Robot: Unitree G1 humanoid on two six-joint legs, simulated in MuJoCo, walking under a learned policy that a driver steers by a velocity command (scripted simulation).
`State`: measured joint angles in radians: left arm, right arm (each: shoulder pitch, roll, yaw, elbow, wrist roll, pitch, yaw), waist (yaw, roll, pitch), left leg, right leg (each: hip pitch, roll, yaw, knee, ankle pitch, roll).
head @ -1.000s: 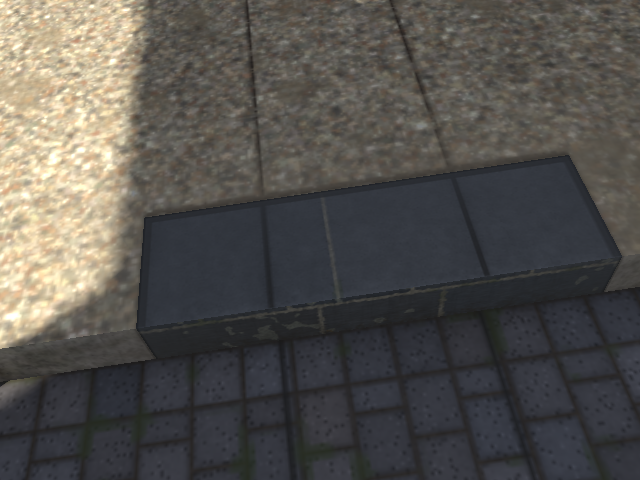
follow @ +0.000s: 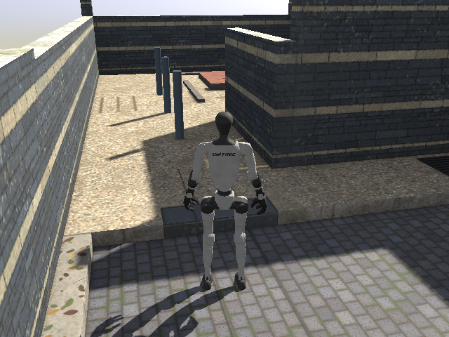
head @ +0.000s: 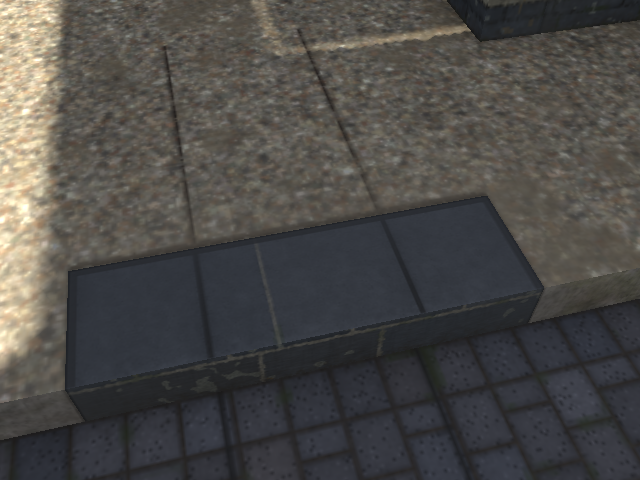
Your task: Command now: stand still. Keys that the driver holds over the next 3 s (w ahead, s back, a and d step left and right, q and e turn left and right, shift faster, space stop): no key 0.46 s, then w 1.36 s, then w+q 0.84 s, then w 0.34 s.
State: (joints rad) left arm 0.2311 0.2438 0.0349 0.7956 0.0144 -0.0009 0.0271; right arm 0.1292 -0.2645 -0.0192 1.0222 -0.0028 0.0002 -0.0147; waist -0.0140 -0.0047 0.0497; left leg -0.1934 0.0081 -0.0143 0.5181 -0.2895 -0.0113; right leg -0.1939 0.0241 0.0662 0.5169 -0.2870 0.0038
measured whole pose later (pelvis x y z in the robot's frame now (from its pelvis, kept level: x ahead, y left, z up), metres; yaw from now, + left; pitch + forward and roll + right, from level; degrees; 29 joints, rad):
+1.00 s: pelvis +0.14 -0.01 +0.01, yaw +0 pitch +2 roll +0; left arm 0.49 0.19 0.02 1.04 0.00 -0.08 0.01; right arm 0.05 -0.27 -0.03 0.91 0.02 -0.10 0.03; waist 0.07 0.03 0.01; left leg -0.64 0.08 0.03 0.75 -0.09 0.02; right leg 0.09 0.03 0.00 0.17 -0.29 -0.03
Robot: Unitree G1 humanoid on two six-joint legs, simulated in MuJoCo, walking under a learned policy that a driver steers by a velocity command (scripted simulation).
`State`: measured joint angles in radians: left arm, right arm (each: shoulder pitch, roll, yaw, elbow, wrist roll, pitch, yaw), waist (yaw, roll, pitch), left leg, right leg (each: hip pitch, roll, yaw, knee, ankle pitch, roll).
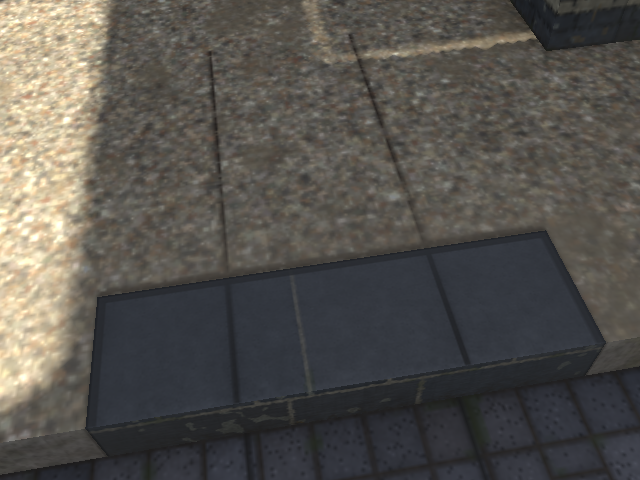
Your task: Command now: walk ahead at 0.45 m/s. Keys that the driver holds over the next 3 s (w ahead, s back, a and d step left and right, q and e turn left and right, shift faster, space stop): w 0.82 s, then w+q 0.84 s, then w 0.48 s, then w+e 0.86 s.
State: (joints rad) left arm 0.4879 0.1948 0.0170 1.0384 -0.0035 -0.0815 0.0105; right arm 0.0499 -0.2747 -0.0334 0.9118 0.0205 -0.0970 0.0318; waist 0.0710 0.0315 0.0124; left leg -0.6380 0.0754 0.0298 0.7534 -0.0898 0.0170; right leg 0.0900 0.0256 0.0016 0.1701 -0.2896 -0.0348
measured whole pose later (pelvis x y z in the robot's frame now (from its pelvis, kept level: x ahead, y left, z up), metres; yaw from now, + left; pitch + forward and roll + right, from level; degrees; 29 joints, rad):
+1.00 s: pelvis +0.53 +0.01 +0.00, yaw +4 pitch +3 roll +0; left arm 0.53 0.16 -0.01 1.14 0.02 -0.10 0.00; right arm 0.05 -0.09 0.05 0.64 -0.02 0.02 -0.03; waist -0.01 0.03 0.00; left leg -1.24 -0.01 0.00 1.96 -0.44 0.12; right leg -0.10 0.01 -0.12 0.30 -0.26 -0.03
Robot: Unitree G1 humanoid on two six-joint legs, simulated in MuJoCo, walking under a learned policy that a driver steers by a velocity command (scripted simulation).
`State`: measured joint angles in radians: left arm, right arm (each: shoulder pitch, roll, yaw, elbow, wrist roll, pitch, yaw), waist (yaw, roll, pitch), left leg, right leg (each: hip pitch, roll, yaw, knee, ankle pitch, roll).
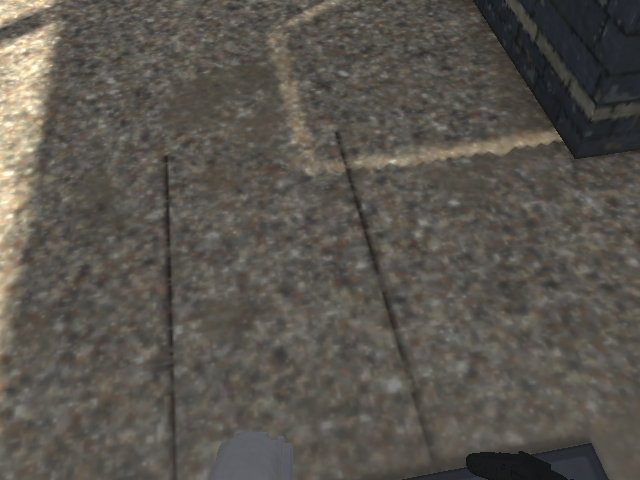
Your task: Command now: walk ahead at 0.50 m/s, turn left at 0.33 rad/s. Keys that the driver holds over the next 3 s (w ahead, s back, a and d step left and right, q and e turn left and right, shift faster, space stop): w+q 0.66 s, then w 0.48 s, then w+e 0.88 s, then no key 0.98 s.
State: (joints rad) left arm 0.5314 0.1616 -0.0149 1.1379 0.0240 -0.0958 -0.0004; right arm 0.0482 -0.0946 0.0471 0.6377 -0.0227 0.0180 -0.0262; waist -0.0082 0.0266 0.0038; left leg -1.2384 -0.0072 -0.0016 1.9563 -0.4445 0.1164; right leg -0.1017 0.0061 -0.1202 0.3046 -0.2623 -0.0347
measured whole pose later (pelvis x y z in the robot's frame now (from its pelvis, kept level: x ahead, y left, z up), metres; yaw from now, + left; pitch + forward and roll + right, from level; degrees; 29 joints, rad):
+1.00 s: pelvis +0.58 +0.15 +0.14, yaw +28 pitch +3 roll -2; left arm 0.40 0.25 0.06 0.85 -0.01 -0.10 -0.02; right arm 0.08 -0.27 -0.04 0.67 0.00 -0.08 0.00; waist 0.09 0.04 0.00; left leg -0.72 0.12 -0.07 0.89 -0.10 0.00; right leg -0.11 0.08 -0.04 0.24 -0.18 -0.07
